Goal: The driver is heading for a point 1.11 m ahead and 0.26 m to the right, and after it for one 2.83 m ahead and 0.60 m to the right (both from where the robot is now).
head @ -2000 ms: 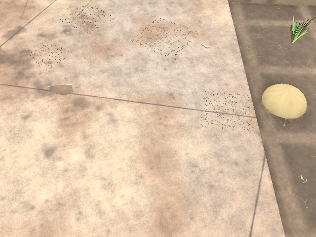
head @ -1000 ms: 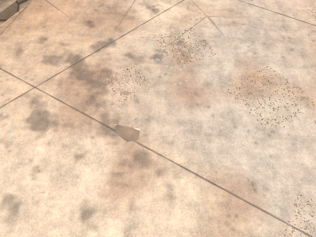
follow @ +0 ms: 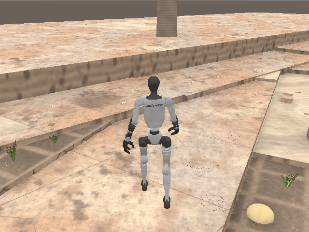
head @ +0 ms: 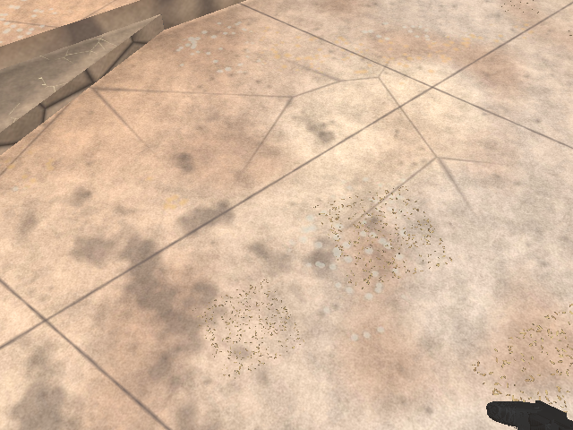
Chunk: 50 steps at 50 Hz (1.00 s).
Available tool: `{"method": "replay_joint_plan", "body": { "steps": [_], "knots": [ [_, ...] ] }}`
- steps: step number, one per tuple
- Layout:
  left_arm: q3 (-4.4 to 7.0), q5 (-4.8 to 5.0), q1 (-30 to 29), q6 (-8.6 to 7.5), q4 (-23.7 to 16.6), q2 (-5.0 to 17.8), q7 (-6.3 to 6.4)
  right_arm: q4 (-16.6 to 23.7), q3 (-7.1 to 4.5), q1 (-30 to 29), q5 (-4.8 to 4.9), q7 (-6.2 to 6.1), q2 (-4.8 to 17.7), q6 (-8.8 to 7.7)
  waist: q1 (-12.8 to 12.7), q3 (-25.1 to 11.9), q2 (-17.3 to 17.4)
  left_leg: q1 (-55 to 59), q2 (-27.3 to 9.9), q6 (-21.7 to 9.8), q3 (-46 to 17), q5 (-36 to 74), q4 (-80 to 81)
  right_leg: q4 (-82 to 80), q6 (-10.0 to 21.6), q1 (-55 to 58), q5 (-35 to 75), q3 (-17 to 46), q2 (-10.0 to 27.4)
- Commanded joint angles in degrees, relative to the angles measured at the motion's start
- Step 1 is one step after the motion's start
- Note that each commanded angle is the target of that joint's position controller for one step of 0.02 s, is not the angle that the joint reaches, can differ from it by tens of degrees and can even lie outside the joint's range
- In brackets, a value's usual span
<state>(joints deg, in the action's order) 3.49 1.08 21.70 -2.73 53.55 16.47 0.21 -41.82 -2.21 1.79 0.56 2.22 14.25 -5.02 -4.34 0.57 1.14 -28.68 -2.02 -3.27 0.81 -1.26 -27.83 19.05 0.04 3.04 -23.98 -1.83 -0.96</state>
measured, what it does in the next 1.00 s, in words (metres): walks ahead, turning right: right foot, then left foot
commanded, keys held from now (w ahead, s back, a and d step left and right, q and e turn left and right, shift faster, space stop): e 0.64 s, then no key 0.36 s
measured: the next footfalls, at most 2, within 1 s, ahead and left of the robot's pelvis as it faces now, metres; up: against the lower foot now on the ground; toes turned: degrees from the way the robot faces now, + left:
right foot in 0.52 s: +0.22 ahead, -0.13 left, +0.00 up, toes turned -19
left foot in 0.92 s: +0.28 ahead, +0.11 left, +0.00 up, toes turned -23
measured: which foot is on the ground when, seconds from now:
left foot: down 0.00-0.52, up 0.54-0.90, down 0.92-1.00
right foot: down 0.00-0.02, up 0.04-0.50, down 0.52-1.00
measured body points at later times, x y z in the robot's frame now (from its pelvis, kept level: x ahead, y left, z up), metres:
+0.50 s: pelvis +0.15 +0.00 +0.01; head +0.18 -0.02 +0.46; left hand +0.36 +0.23 -0.09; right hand +0.22 -0.30 -0.12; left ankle +0.13 +0.11 -0.72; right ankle +0.18 -0.12 -0.72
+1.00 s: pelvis +0.19 +0.01 +0.01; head +0.21 +0.01 +0.46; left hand +0.44 +0.18 -0.10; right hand +0.18 -0.29 -0.11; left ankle +0.24 +0.12 -0.73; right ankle +0.18 -0.12 -0.72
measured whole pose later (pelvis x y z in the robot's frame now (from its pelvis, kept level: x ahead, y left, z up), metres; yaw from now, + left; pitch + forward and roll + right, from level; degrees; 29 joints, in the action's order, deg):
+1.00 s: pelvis +0.19 +0.01 +0.01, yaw -23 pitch +1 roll +0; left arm 2.6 -1.0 6.8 1.4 42.6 14.8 1.2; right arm -50.7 -3.1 9.4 -1.4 -0.5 14.9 0.0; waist 0.3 1.2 -1.9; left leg -15.2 -0.6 0.4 -0.5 -16.2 -30.4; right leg 31.4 0.5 -18.8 -15.7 4.9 -2.8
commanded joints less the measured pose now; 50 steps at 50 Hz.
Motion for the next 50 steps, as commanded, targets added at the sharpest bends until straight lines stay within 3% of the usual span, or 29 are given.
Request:
{"method": "replay_joint_plan", "body": {
  "steps": [1, 2, 3, 4, 5, 6, 8, 10, 16, 21, 24, 25, 26, 27, 28, 29, 30, 31, 32, 34, 37, 41, 43, 45, 46, 47, 48, 49, 50],
  "knots": [
    [-0.29, -1.34, 1.99, -0.69, -4.82, 3.0, 0.4, -1.52, -5.29, 20.59, -2.55, -1.06, 16.71, -0.7, 9.7, -18.68, 5.61, 44.25, -15.12, -10.43, -19.38, 11.37, -2.18, 38.02, 1.82, -25.12, 28.21, 0.2, 3.4],
    [-1.19, -0.98, 5.72, -1.61, -2.89, 0.66, 0.12, -2.08, -4.79, 21.69, -1.68, -1.02, 14.73, -0.16, 9.24, -25.49, 15.51, 51.6, -23.38, -16.86, -36.77, 17.23, 3.94, 52.48, -0.46, -36.65, -10.86, 5.32, -3.58],
    [0.63, 0.57, 2.53, -2.1, -2.91, 7.32, -0.03, -1.35, -3.52, 19.44, -1.17, -1.02, 10.96, 0.09, 10.38, -20.43, 8.78, 45.93, -21.6, -14.6, -30.39, 20.15, 4.28, 57.54, -0.12, -39.95, -11.26, 10.86, -0.76],
    [0.86, 1.39, -1.86, -2.06, -4.24, 7.63, 0.07, -0.72, -2.87, 15.28, -1.23, -1.28, 9.04, 0.11, 8.93, -13.61, 6.3, 38.45, -19.52, -12.45, -20.83, 25.51, 4.28, 56.61, -0.03, -41.48, -8.36, 9.06, 1.95],
    [0.87, 0.87, -3.77, -1.52, -4.35, 6.63, 0.43, -0.94, -2.39, 11.69, -1.31, -1.18, 7.39, -0.1, 7.03, -9.09, 2.7, 30.89, -16.69, -10.69, -14.76, 27.75, 5.91, 52.56, -0.46, -40.24, -5.12, 7.89, 4.14],
    [1.41, 0.43, -3.81, -0.47, -4.12, 6.54, 0.82, -0.94, -2.01, 8.99, -1.32, -1.19, 5.76, -0.38, 5.14, -6.89, 3.17, 25.46, -14.9, -9.27, -10.88, 26.62, 7.95, 48.98, -0.7, -37.53, -2.61, 7.55, 6.01],
    [1.44, 0.32, -1.38, 1.75, -3.69, 4.37, 1.19, -1.4, -2.11, 6.33, -2.18, -1.26, 5.83, -0.72, 2.62, -5.71, 4.9, 17.4, -13.65, -9.34, -6.11, 27.24, 11.5, 47.24, -1.7, -31.04, 1.57, 6.25, 5.85],
    [1.62, -0.09, -2.19, 3.02, -5.31, 3.54, 1.57, -1.81, -2.53, 4.57, -2.33, -1.95, 7.36, -0.74, 1.44, -4.43, 5.01, 15.18, -14.07, -10.31, -2.52, 27.93, 13.46, 44.24, -2.64, -32.02, 4.93, 5.75, 5.81],
    [1.6, -0.51, -9.67, 3.68, -9.86, 2.71, 0.33, -3.33, -3.11, 4.1, -1.58, -4.43, 9.36, 1.74, 3.74, -4.04, 4.06, 18.42, -13.53, -9.19, 5.08, 17.89, 14.88, 28.98, -2.55, -31.35, 16.82, 2.83, 6.77],
    [2.26, -0.54, -14.26, 4.65, -13.74, 3.79, -1.22, -4.44, -3.94, 5.45, -0.3, -4.36, 11.28, 4.1, 5.34, -2.58, 4.05, 24.61, -16.57, -8.33, 4.93, 14.92, 10.13, 22.33, -0.74, -32.01, 10.06, 0.14, 5.61],
    [2.72, -0.29, -12.76, 4.87, -14.73, 3.88, -1.94, -4.39, -4.33, 4.38, 0.97, -4.5, 11.72, 5.02, 3.6, -2.89, 4.27, 26.41, -16.57, -5.16, 5.77, 17.39, 2.75, 13.25, 1.83, -27.54, 11.09, -2.28, 3.48],
    [3.39, -0.56, -10.11, 4.65, -14.31, 5.3, -1.64, -5.1, -4.29, 5.88, 1.08, -4.51, 11.02, 5.13, 2.37, -4.28, 2.44, 24.7, -14.02, -2.27, 7.84, 17.92, -3.41, 7.12, 3.57, -21.24, 18.81, -1.94, 2.03],
    [5.29, -0.74, -5.72, 4.39, -13.82, 11.07, -0.52, -4.97, -4.02, 7.86, -0.29, -4.28, 9.64, 4.83, 1.7, -7.89, -6.16, 16.81, -8.85, 2.38, 10.94, 8.84, -16.08, 4.88, 7.11, -9.73, 42.05, 7.06, 6.84],
    [6.32, -1.47, -4.59, 4.42, -14.5, 17.18, 0.58, -2.19, -2.77, 6.56, -2.96, -3.65, 6.09, 4.28, 3.47, -9.79, -20.74, -3.94, 1.26, 7.78, 11.26, -33.97, -34.2, 6.97, 18.56, 3.11, 67.61, 27.03, 20.72],
    [5.1, -2.2, -3.31, 3.51, -15.05, 13.7, -0.01, -1.83, -2.85, 4.06, -2.2, -3.13, 7.02, 3.88, 0.43, -17.46, -13.68, -7.25, 2.86, 7.58, -1.68, -40.65, -42.91, 5.24, 23.93, 4.01, 61.1, 31.69, 23.62],
    [4.71, -1.89, -6.14, 2.69, -15.65, 12.2, -0.3, -1.43, -3.3, 1.39, -0.27, -2.96, 8.6, 3.94, 0.63, -14.23, -9.06, -9.56, 1.43, 6.73, -3.81, -36.75, -45.01, 4.13, 21.57, 1.78, 55.35, 26.51, 20.68],
    [4.49, -0.92, -9.44, 2.26, -15.88, 10.8, 0.08, -1.8, -3.34, 1.23, 0.11, -3.42, 8.14, 4.1, 2.22, -11.06, -6.2, -10.78, 0.24, 6.2, -4.43, -31.9, -42.58, 3.81, 17.87, -1.32, 48.01, 22.6, 17.35],
    [3.97, -0.11, -11.9, 2.43, -16.4, 9.2, 0.49, -2.16, -3.61, 0.89, -0.53, -4.06, 8.79, 4.39, 3.08, -8.9, -4.36, -10.57, -0.51, 6.32, -4.62, -28.39, -39.5, 2.83, 15.66, -4.54, 42.87, 21.06, 15.79],
    [3.71, -0.04, -13.58, 2.76, -16.81, 8.81, 0.98, -2.05, -3.89, 1.07, -0.85, -4.42, 9.32, 4.69, 4.36, -8.1, -5.26, -7.62, -0.48, 6.52, -4.69, -25.89, -37.16, 1.96, 14.82, -8.4, 40.44, 19.85, 14.42],
    [3.5, -1.02, -14.25, 3.14, -17.27, 8.66, 1.48, -2.9, -3.66, 3.48, -0.52, -4.46, 8.11, 5.03, 5.4, -9.0, -6.98, -3.7, 0.67, 7.14, -3.62, -23.06, -32.99, 1.49, 14.54, -10.6, 40.97, 17.76, 13.2],
    [3.4, -1.17, -13.67, 3.26, -16.73, 8.81, 1.84, -3.48, -2.92, 3.7, -0.35, -4.48, 6.4, 5.31, 4.61, -9.57, -7.72, 0.95, 0.71, 7.89, -3.22, -20.72, -24.45, 1.58, 13.98, -12.12, 38.15, 16.25, 12.26],
    [2.82, -1.79, -14.44, 3.73, -16.01, 8.56, 1.62, -3.8, -2.8, 3.45, -0.1, -4.01, 7.19, 5.61, 3.4, -7.69, -9.82, 6.93, 0.55, 7.6, -2.54, -19.17, -17.1, 0.65, 13.44, -16.25, 27.35, 17.48, 12.01],
    [2.27, -1.77, -14.7, 3.88, -15.45, 7.88, 1.37, -3.96, -2.81, 3.74, -0.07, -3.61, 7.36, 5.34, 3.32, -6.36, -9.95, 9.1, 0.67, 6.84, -2.1, -18.7, -12.12, 1.31, 12.72, -16.77, 23.28, 18.77, 11.89],
    [1.39, -1.24, -15.89, 4.05, -14.94, 6.45, 1.3, -5.13, -2.57, 6.38, -0.44, -2.93, 6.35, 4.72, 5.54, -5.33, -8.91, 15.77, 1.47, 5.18, -0.41, -10.54, 0.51, 3.62, 10.22, -18.84, 20.19, 18.13, 10.03],
    [0.9, -1.28, -13.76, 3.9, -14.06, 5.21, 1.27, -5.38, -2.53, 7.05, -1.25, -2.67, 7.02, 4.45, 5.43, -5.06, -6.92, 19.71, -0.15, 3.84, -2.37, -5.08, 5.25, 4.92, 7.49, -20.62, 16.74, 17.38, 8.03],
    [0.34, -2.15, -11.9, 3.61, -13.81, 3.46, 1.25, -5.11, -3.0, 8.21, -2.36, -2.79, 10.68, 4.25, 3.82, -5.61, 0.91, 22.81, -8.48, 1.04, -11.14, 2.32, 7.62, 12.1, 3.93, -23.59, 10.24, 13.16, 3.52],
    [0.37, -2.06, -10.16, 3.31, -14.47, 2.49, 1.07, -5.34, -2.97, 4.95, -2.51, -2.8, 12.17, 4.24, -0.07, -3.99, 10.38, 16.87, -14.22, -5.46, -16.63, 2.89, 8.42, 13.01, 1.29, -23.68, 1.64, 7.62, -1.55],
    [0.68, -2.61, -12.48, 3.23, -14.03, 4.71, 1.15, -4.14, -2.05, 1.25, -2.46, -2.68, 8.45, 3.88, 1.05, -3.23, 10.26, 11.8, -13.99, -7.11, -17.43, -3.95, 10.38, 13.21, -0.12, -18.72, 2.37, 7.15, 0.32],
    [1.09, -2.41, -14.24, 3.29, -13.89, 5.56, 1.2, -4.23, -1.68, 0.4, -2.29, -2.6, 7.27, 3.46, 1.47, -2.48, 9.0, 11.6, -10.57, -4.68, -14.64, -8.83, 9.95, 11.24, -0.06, -16.82, 7.07, 7.08, 0.61]
  ]
}}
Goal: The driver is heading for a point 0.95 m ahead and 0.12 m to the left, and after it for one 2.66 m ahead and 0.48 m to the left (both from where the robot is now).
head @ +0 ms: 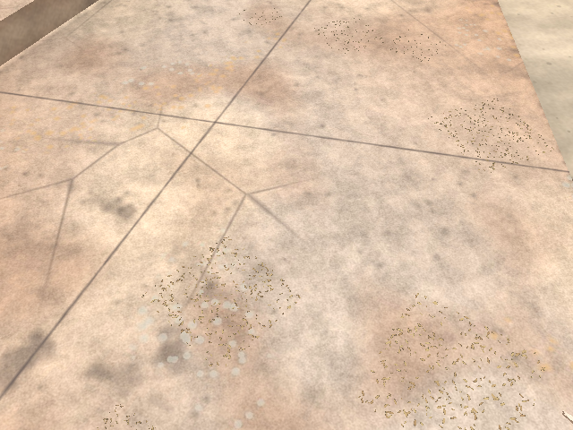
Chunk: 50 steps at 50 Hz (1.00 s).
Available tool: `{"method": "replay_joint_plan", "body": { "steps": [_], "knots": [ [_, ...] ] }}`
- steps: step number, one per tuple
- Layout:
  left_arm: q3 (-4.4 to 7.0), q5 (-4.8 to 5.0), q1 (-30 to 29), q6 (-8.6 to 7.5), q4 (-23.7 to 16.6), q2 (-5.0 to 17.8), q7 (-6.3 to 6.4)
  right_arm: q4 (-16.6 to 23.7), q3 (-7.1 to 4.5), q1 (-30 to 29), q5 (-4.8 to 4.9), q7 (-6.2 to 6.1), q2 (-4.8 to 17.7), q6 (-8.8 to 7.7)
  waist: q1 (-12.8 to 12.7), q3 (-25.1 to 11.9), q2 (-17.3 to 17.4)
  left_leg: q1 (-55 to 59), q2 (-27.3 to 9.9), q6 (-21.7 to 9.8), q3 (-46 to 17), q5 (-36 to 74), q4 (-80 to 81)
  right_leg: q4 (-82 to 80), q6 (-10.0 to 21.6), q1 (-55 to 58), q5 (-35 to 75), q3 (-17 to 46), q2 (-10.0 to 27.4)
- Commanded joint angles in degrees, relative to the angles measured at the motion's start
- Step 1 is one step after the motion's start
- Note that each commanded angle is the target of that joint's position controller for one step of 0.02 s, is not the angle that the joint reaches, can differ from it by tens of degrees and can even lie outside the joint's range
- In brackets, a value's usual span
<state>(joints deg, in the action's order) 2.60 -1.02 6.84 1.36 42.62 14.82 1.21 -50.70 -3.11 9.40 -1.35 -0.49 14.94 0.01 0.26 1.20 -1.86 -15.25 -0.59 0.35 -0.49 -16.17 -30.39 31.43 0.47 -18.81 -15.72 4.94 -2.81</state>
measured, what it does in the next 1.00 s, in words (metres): walks ahead: left foot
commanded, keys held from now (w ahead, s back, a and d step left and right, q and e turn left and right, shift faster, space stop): no key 0.22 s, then w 0.78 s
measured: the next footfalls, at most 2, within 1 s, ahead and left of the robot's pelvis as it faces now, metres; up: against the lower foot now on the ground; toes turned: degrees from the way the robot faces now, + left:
left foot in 0.92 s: +0.45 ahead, +0.12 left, +0.00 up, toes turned +2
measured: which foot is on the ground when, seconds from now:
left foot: down 0.00-0.46, up 0.48-0.90, down 0.92-1.00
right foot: down 0.00-0.94, up 0.96-1.00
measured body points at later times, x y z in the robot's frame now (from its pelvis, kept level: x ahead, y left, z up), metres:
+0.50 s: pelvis +0.07 -0.02 +0.00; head +0.07 -0.03 +0.45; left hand +0.13 +0.26 -0.12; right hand +0.12 -0.29 -0.15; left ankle +0.00 +0.12 -0.72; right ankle +0.05 -0.11 -0.73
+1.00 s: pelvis +0.31 +0.03 -0.01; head +0.35 +0.04 +0.44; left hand +0.28 +0.30 -0.16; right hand +0.51 -0.22 -0.11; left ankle +0.41 +0.12 -0.73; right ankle +0.12 -0.11 -0.65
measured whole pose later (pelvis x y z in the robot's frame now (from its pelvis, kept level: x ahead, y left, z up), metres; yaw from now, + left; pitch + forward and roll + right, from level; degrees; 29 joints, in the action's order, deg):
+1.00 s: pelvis +0.31 +0.03 -0.01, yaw +0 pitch +1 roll +0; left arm 2.7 1.4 22.6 -4.2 57.2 14.5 0.4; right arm -48.3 -2.9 1.1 0.9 2.2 15.0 -5.2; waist -2.2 3.1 -0.7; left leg -26.1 1.5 -4.1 3.4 -8.4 -33.1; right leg 59.3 1.2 -8.8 -26.6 3.6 0.5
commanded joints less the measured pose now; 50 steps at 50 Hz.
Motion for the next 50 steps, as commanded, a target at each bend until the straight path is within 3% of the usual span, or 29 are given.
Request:
{"method": "replay_joint_plan", "body": {
  "steps": [1, 3, 5, 11, 12, 14, 16, 18, 20, 22, 23, 24, 25, 26, 27, 28, 30, 32, 35, 39, 42, 44, 45, 46, 47, 48, 49, 50],
  "knots": [
    [1.88, -0.44, -0.66, -0.47, -2.5, 6.43, 0.4, 4.0, -0.93, -6.02, -0.11, 0.15, 7.45, -1.91, -2.22, -3.22, 11.06, -1.66, -9.43, -5.83, -10.93, 3.22, 11.93, -2.63, -0.4, 6.65, 2.69, 0.36, 2.53],
    [1.78, -0.48, -0.49, 0.31, -2.09, 5.95, 0.33, 2.75, -0.54, -4.19, 0.18, 0.05, 7.37, -2.54, -1.75, -2.33, 10.55, -2.94, -7.74, -3.65, -8.91, -0.26, 12.06, -4.49, -0.04, 9.15, 6.53, 1.69, 3.71],
    [1.88, 0.15, 0.5, 0.15, -0.77, 6.15, 0.1, 2.01, -0.3, -2.68, 0.37, -0.18, 7.08, -2.46, -1.06, -1.12, 7.11, -2.12, -5.47, -2.25, -6.2, -2.08, 11.06, -4.91, 0.78, 8.23, 6.64, 1.78, 3.63],
    [1.91, 0.31, 1.14, -1.08, 2.74, 5.51, 0.13, 0.43, 0.15, -0.89, 0.8, -0.69, 6.34, -1.94, 0.44, -2.05, 1.3, 1.95, -3.52, -2.45, -3.55, 3.99, 7.59, -6.1, 0.45, 7.59, 12.08, 2.51, 4.21],
    [1.75, 0.39, 2.23, -1.07, 3.87, 4.85, 0.19, -0.33, 0.29, 0.09, 0.79, -0.65, 5.83, -1.75, 0.55, -3.26, 1.34, 2.52, -3.02, -2.6, -3.07, -1.11, 8.17, -6.09, 0.53, 8.08, 7.24, 1.7, 3.49],
    [2.01, 1.04, 2.86, -1.14, 4.87, 5.34, 0.39, -0.85, -0.37, 0.76, 1.61, -0.75, 7.7, -1.19, 0.92, -0.43, 3.7, 1.39, -3.4, -4.81, -5.07, -16.97, 9.79, -2.99, 1.14, 3.27, -10.07, -1.2, 0.75],
    [1.97, 1.63, 1.57, -2.4, 4.32, 5.08, 0.34, -1.05, -0.89, 2.7, 2.27, -1.01, 9.4, -1.38, 1.78, 3.8, 7.42, 2.15, -9.47, -9.04, -14.15, -28.41, 15.16, 2.6, 1.54, -4.56, -13.52, -3.56, 0.28],
    [1.76, 2.21, -0.19, -4.2, 3.69, 4.21, -0.16, -1.72, -1.71, 3.73, 2.61, -1.14, 11.3, -2.25, 1.91, 7.2, 11.05, 2.46, -17.27, -13.5, -24.04, -29.53, 19.85, 8.64, 1.76, -8.27, -7.72, -5.07, 2.71],
    [1.9, 2.52, 1.91, -5.49, 4.74, 4.2, -0.89, -1.3, -1.66, 1.68, 2.71, -0.84, 10.38, -2.92, 0.06, 6.93, 10.72, 1.98, -16.87, -12.98, -21.69, -22.51, 18.73, 5.75, 3.13, -5.29, -7.67, -5.17, 4.12],
    [2.6, 2.62, 10.13, -6.02, 8.89, 4.63, -1.28, -0.21, -1.32, -2.36, 3.17, -0.24, 8.9, -2.82, -4.26, 4.39, 9.15, -5.55, -10.82, -9.19, -12.55, -14.91, 13.6, -4.08, 4.04, 11.39, -1.95, -6.57, 2.29],
    [3.49, 2.33, 15.18, -6.04, 10.78, 7.01, -1.08, 0.43, -0.6, -3.61, 2.81, -0.04, 6.42, -3.11, -5.94, 2.67, 4.07, -10.12, -6.57, -6.46, -6.55, -7.95, 4.02, -7.5, 5.13, 18.36, -2.13, 0.16, 5.78],
    [4.98, 2.21, 21.07, -6.24, 12.06, 12.58, -1.07, 2.61, 0.2, -4.72, 2.51, -0.01, 3.26, -3.99, -6.65, 0.31, -11.63, -20.26, 1.66, -1.91, 3.2, -6.02, -15.28, -16.38, 11.06, 26.44, -9.93, 20.72, 16.09],
    [4.39, 1.51, 22.95, -6.96, 11.83, 12.04, -1.83, 3.68, -0.37, -6.06, 2.92, -0.19, 5.81, -4.98, -7.68, 0.0, -13.53, -28.51, 3.15, -1.55, -1.23, -16.2, -28.09, -21.09, 16.69, 29.34, -8.49, 35.63, 23.55],
    [3.2, 1.19, 19.25, -7.63, 10.96, 8.75, -1.86, 3.15, -0.93, -4.43, 3.88, 0.21, 7.47, -5.6, -4.92, 1.66, -6.92, -32.48, -0.33, -2.88, -4.59, -14.36, -34.97, -19.4, 16.36, 29.38, -5.81, 31.82, 23.7],
    [2.66, 1.2, 17.04, -8.01, 10.03, 7.01, -1.94, 2.24, -0.78, -3.14, 4.19, 0.68, 6.94, -5.97, -3.74, 1.41, -4.51, -33.23, -2.37, -4.16, -4.76, -9.32, -36.2, -19.12, 14.4, 29.29, -3.33, 25.76, 21.31],
    [2.46, 1.41, 15.58, -7.98, 9.74, 6.99, -2.01, 2.01, -0.88, -3.49, 3.81, 0.92, 6.72, -6.23, -3.14, 2.05, -2.4, -34.17, -4.13, -4.64, -3.93, -4.71, -34.75, -19.98, 12.84, 28.67, -0.41, 21.21, 20.08],
    [1.32, 1.21, 15.46, -7.31, 9.93, 4.59, -1.93, 2.19, -1.14, -5.13, 2.98, 1.65, 6.25, -5.98, -2.72, 2.25, -2.63, -31.09, -6.07, -3.96, -2.5, 1.22, -29.9, -21.57, 10.52, 26.06, 10.19, 13.22, 17.15],
    [1.26, 1.31, 17.24, -6.72, 10.59, 5.15, -1.43, 2.67, -0.73, -6.53, 2.39, 2.26, 4.41, -5.48, -3.08, 2.18, -2.97, -29.73, -5.64, -2.08, -0.2, 4.75, -25.02, -22.6, 10.62, 24.73, 17.26, 8.27, 15.56],
    [1.46, 1.15, 17.73, -6.18, 10.94, 7.14, -0.46, 5.11, 0.3, -12.68, 2.19, 2.39, 2.26, -5.18, -4.15, 4.18, -2.12, -25.93, -4.1, -0.07, 1.86, 11.7, -12.72, -24.64, 10.28, 19.45, 18.62, 3.21, 13.77],
    [1.7, 1.61, 20.31, -6.31, 12.54, 7.97, -0.18, 7.29, 0.69, -17.99, 2.87, 2.76, 2.97, -5.14, -5.11, 6.57, -3.63, -19.28, -2.1, -0.58, 2.83, 18.87, -2.75, -26.95, 9.93, 16.3, 15.98, 0.71, 14.6],
    [2.13, 2.18, 19.45, -5.99, 13.2, 8.32, -0.14, 8.26, 0.18, -17.99, 2.97, 3.32, 4.95, -5.49, -3.0, 6.27, -3.56, -18.17, -2.05, -3.17, 1.41, 17.4, 0.48, -24.07, 8.58, 21.69, 22.15, -0.15, 17.16],
    [2.64, 1.83, 17.9, -5.4, 12.9, 9.62, -0.08, 7.18, -0.99, -12.55, 2.82, 3.26, 7.29, -5.59, 0.53, 1.47, -4.95, -10.08, 0.42, -5.08, 3.06, 14.07, 0.11, -16.63, 7.26, 24.5, 40.06, -1.46, 17.34],
    [2.59, 1.53, 17.17, -4.84, 12.76, 9.45, -0.03, 4.89, -2.18, -4.67, 2.83, 2.91, 9.02, -5.39, 4.62, -3.35, -5.11, -0.24, 2.29, -6.53, 4.46, 12.98, -0.08, -7.38, 6.09, 23.27, 48.61, -3.16, 15.6],
    [2.11, 1.07, 17.03, -4.5, 12.22, 8.51, 0.06, 2.03, -3.37, 5.35, 2.82, 2.35, 11.18, -5.06, 8.89, -9.3, -4.12, 14.56, 0.16, -8.42, 2.06, 12.58, -1.32, 5.41, 4.32, 15.54, 45.39, -4.45, 13.14],
    [0.39, 0.52, 23.05, -5.08, 10.98, 2.48, -0.5, 0.52, -4.55, 13.56, 1.31, 1.91, 16.49, -4.85, 7.34, -19.08, 8.38, 37.22, -14.93, -16.19, -20.98, 4.07, -0.29, 28.29, 1.08, -5.48, 21.01, -5.96, 5.77],
    [-0.55, 1.68, 24.15, -6.53, 12.06, -0.05, -0.88, -0.37, -3.65, 14.71, 1.86, 2.31, 13.98, -4.68, 6.5, -25.29, 17.48, 41.33, -22.02, -20.8, -44.06, -8.4, 12.87, 42.28, 0.01, -15.52, -15.67, 0.1, -1.13],
    [1.06, 3.34, 18.45, -7.79, 10.42, 5.98, -1.16, 0.1, -2.51, 9.44, 2.47, 2.5, 10.54, -5.03, 6.42, -15.43, 13.03, 33.53, -19.75, -17.58, -39.75, -13.54, 15.78, 47.4, 1.43, -21.8, -14.31, 3.14, 2.62],
    [1.43, 4.17, 13.26, -8.44, 8.77, 7.77, -1.09, 1.24, -1.9, 4.57, 2.19, 2.4, 8.43, -5.29, 4.94, -8.33, 9.13, 24.25, -18.01, -15.52, -31.26, -10.79, 16.8, 46.54, 2.6, -22.79, -9.48, 1.19, 5.7]
  ]
}}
